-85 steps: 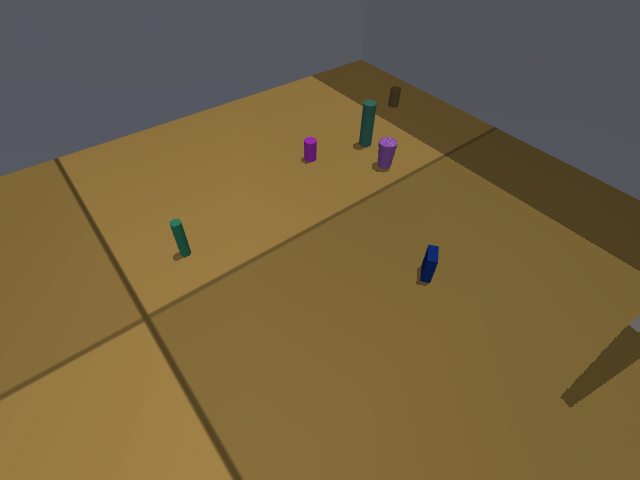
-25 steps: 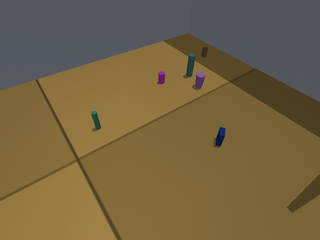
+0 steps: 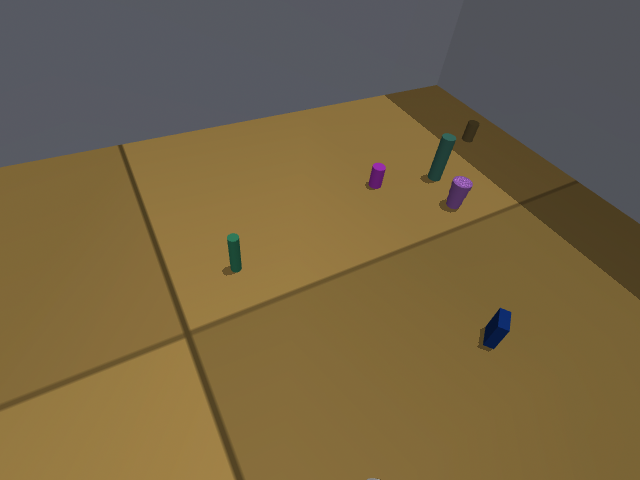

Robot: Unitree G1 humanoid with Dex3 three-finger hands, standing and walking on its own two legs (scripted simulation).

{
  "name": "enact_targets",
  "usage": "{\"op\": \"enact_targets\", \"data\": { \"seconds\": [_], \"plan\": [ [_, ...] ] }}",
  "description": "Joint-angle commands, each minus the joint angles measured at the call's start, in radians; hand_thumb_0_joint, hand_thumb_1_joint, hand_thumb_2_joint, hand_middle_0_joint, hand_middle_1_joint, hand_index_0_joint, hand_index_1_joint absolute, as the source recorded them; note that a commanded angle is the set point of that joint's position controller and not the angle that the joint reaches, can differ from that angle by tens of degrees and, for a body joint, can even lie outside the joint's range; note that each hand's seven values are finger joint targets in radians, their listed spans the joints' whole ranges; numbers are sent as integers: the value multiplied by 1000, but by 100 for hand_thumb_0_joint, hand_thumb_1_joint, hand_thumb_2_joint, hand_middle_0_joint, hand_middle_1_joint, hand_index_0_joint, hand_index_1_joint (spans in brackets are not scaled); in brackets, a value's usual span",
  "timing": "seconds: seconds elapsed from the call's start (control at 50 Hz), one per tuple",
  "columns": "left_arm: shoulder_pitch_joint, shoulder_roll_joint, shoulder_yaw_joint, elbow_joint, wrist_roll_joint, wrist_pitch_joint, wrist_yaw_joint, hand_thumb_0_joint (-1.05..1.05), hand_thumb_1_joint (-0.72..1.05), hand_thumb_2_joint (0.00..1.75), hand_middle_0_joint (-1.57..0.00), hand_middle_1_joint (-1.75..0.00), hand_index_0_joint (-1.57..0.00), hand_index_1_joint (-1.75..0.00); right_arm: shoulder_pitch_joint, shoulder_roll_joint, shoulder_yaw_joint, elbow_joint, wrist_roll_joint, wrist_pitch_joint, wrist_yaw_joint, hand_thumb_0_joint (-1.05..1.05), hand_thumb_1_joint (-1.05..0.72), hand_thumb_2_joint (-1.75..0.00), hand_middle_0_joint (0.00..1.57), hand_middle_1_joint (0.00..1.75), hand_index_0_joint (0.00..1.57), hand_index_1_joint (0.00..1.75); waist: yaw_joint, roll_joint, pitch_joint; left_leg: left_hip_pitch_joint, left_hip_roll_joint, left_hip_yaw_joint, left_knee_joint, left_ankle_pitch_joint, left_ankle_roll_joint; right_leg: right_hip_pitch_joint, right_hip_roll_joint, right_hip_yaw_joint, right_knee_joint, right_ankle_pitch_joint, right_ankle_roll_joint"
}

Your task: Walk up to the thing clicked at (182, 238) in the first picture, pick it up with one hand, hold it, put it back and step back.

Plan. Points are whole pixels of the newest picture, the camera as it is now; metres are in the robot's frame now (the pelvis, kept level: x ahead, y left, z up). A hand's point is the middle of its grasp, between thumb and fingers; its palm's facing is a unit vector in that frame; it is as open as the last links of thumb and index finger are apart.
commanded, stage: walk up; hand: left
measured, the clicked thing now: (234, 253) +1.04 +0.25 -0.68
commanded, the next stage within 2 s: none
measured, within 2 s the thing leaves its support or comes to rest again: neither
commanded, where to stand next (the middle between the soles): +0.73 +0.00 m, yaw +6 degrees
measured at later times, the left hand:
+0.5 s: hand (134, 430) +0.24 +0.24 -0.13, palm faces +0.09 -0.93 -0.37, open 7.4 cm
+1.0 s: hand (152, 313) +0.43 +0.27 -0.14, palm faces +0.02 -0.94 -0.35, open 7.4 cm
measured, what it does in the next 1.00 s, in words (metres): walks ahead: right foot, then left foot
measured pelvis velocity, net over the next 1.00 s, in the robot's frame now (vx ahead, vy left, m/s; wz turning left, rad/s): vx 0.40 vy -0.01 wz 0.09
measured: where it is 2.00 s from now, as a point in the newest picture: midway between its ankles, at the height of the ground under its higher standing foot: (300, 352)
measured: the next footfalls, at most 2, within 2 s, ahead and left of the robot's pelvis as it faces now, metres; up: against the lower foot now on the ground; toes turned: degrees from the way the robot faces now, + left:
right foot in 0.22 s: +0.27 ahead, -0.15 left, +0.00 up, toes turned -2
left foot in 0.62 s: +0.41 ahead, +0.12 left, +0.00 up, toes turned +12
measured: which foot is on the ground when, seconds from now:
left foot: down 0.00-0.24, up 0.26-0.60, down 0.62-1.00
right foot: up 0.00-0.20, down 0.22-0.66, up 0.68-1.00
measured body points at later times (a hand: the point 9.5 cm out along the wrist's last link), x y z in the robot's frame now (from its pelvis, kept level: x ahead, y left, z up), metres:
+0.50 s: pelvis +0.21 -0.03 +0.00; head +0.23 -0.04 +0.45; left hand +0.23 +0.29 -0.10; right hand +0.33 -0.35 -0.11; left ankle +0.29 +0.12 -0.70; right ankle +0.23 -0.15 -0.74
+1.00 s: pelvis +0.40 -0.01 +0.00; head +0.41 +0.00 +0.45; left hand +0.43 +0.32 -0.11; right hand +0.48 -0.33 -0.10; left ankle +0.37 +0.11 -0.74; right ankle +0.54 -0.16 -0.71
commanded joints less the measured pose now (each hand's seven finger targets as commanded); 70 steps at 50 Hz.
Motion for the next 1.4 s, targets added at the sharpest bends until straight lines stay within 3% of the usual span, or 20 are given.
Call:
{"op": "enact_targets", "data": {
  "seconds": [0.0,0.12,0.18,0.2,0.22,0.24,0.34,0.52,0.58,0.6,0.62,0.64,0.74,0.94,1.02,1.04,1.08,1.12,1.18,1.38],
  "plan": [
    [-65,174,56,-109,1,-23,-8,0,90,90,-20,-30,-20,-30,25,-311,-84,-102,7,-45,-23,0,-90,-90,20,30,20,30,-15,186,47,11,259,-289,-284,-68,201,-85,-24,26,-168,75,9],
    [-107,141,63,-134,-5,-39,-14,0,90,90,-20,-30,-20,-30,29,-300,-78,-133,10,-44,-29,0,-90,-90,20,30,20,30,-1,171,23,-25,233,-205,-187,159,148,94,37,-23,-320,170,-15],
    [89,164,88,-90,-3,-55,5,0,90,90,-20,-30,-20,-30,23,-257,-60,-155,9,-37,-38,0,-90,-90,20,30,20,30,105,60,-98,-83,152,-117,177,386,89,428,97,-47,-433,136,-50],
    [208,228,113,-73,8,-65,19,0,90,90,-20,-30,-20,-30,57,-193,-40,-167,15,-39,-38,0,-90,-90,20,30,20,30,153,-117,-170,-220,66,-59,476,226,50,582,-55,148,-508,3,-88],
    [235,302,119,-95,3,-75,28,0,90,90,-20,-30,-20,-30,93,-159,-24,-183,22,-38,-39,0,-90,-90,20,30,20,30,130,-230,-167,-452,-52,-57,653,-223,15,676,-319,589,-651,-86,-165],
    [177,307,113,-109,-14,-68,27,0,90,90,-20,-30,-20,-30,48,-262,-49,-156,13,-31,-52,0,-90,-90,20,30,20,30,126,-94,-120,-492,-7,-132,751,-252,24,571,-375,677,-686,-175,-265],
    [50,205,74,-142,-16,-71,28,0,90,90,-20,-30,-20,-30,87,-238,-51,-84,13,-20,-19,0,-90,-90,20,30,20,30,38,-98,20,-347,76,-123,557,-68,-3,261,-168,207,-708,46,-203],
    [104,231,70,-177,-4,-64,12,0,90,90,-20,-30,-20,-30,-114,-202,-56,-138,-2,-26,7,0,-90,-90,20,30,20,30,80,-47,1,-207,73,11,106,92,-31,236,-150,76,-656,24,-192],
    [90,211,53,-186,-4,-53,14,0,90,90,-20,-30,-20,-30,-14,-233,-72,-102,-5,-39,-5,0,-90,-90,20,30,20,30,-2,50,-61,45,39,27,27,71,-6,155,-118,15,-446,125,-150],
    [128,163,33,-187,-7,-49,18,0,90,90,-20,-30,-20,-30,90,-282,-88,-70,-15,-46,-17,0,-90,-90,20,30,20,30,-48,187,-136,214,65,-43,-24,-26,25,84,-53,-45,-207,194,-118],
    [174,96,15,-201,-22,-46,21,0,90,90,-20,-30,-20,-30,153,-382,-115,-85,-27,-50,-31,0,-90,-90,20,30,20,30,-65,401,-189,373,323,-477,-123,-197,121,-164,76,-99,99,-23,-45],
    [173,176,38,-174,-18,-34,35,0,90,90,-20,-30,-20,-30,143,-413,-124,-114,-2,-48,-35,0,-90,-90,20,30,20,30,-73,280,-189,314,458,-736,-232,-288,209,-205,104,23,193,-221,-43],
    [225,192,43,-97,-18,-23,29,0,90,90,-20,-30,-20,-30,-19,-296,-71,-138,22,-49,-41,0,-90,-90,20,30,20,30,24,202,-18,19,302,-253,-215,69,152,-97,-4,97,127,-23,-17],
    [41,149,53,-130,0,-29,-14,0,90,90,-20,-30,-20,-30,-17,-320,-79,-156,9,-47,-29,0,-90,-90,20,30,20,30,-7,204,32,-68,254,-127,-232,-108,161,27,4,-15,-280,143,4],
    [129,168,68,-94,3,-48,-1,0,90,90,-20,-30,-20,-30,-49,-295,-65,-172,8,-31,-31,0,-90,-90,20,30,20,30,68,124,-31,-146,239,-97,-24,-35,120,294,58,-39,-385,119,-17],
    [203,203,86,-73,5,-57,9,0,90,90,-20,-30,-20,-30,-6,-248,-45,-166,3,-29,-33,0,-90,-90,20,30,20,30,101,13,-81,-214,184,-49,168,-5,93,447,58,2,-419,43,-29],
    [272,342,110,-85,-1,-68,27,0,90,90,-20,-30,-20,-30,-12,-211,-26,-179,11,-23,-39,0,-90,-90,20,30,20,30,136,-247,-63,-513,-13,10,611,-264,2,511,-310,655,-732,-210,-193],
    [160,291,94,-117,-26,-58,33,0,90,90,-20,-30,-20,-30,8,-277,-46,-127,14,-10,-45,0,-90,-90,20,30,20,30,83,-60,13,-478,79,-122,652,-191,2,381,-272,498,-697,-165,-222],
    [97,233,73,-134,-22,-58,38,0,90,90,-20,-30,-20,-30,59,-258,-48,-76,14,-6,-29,0,-90,-90,20,30,20,30,37,-124,6,-387,113,-89,537,-78,-8,280,-159,254,-696,-40,-184],
    [114,236,70,-177,-11,-55,27,0,90,90,-20,-30,-20,-30,-74,-214,-53,-102,-8,-15,-4,0,-90,-90,20,30,20,30,73,-69,21,-257,92,-1,146,56,-36,228,-151,132,-672,-71,-198]
  ]
}}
